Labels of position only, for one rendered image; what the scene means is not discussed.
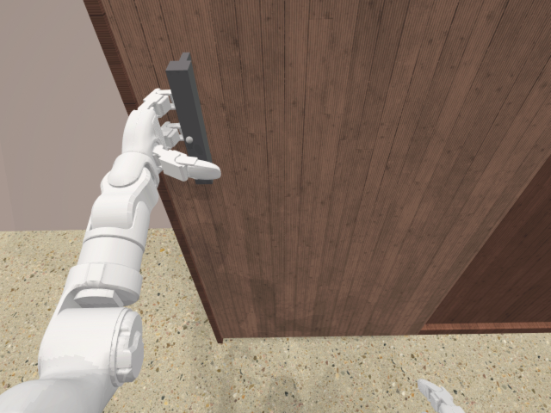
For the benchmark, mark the wardrobe door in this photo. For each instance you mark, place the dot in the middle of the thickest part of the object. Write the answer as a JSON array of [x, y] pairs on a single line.
[[509, 280], [367, 148]]

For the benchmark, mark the right robot hand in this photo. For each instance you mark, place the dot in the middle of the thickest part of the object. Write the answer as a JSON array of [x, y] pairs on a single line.
[[439, 398]]

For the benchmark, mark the left robot upper arm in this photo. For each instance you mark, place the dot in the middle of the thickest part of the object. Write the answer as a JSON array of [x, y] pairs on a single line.
[[88, 353]]

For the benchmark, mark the robot left forearm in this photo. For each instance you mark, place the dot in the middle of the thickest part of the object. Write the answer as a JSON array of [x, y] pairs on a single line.
[[107, 271]]

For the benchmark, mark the handle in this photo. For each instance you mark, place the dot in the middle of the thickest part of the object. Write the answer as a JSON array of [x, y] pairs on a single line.
[[183, 88]]

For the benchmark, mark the left robot hand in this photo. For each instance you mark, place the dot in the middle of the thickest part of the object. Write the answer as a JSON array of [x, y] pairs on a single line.
[[143, 134]]

